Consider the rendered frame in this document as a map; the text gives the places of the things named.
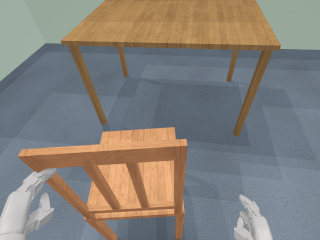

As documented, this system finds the left robot hand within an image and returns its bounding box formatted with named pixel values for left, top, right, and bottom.
left=0, top=168, right=57, bottom=236

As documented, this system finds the chair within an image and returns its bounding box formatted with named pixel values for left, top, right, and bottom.
left=18, top=127, right=188, bottom=240

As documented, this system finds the table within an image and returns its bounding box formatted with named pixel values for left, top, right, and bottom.
left=61, top=0, right=281, bottom=136

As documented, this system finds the right robot hand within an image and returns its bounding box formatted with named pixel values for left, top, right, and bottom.
left=234, top=194, right=273, bottom=240

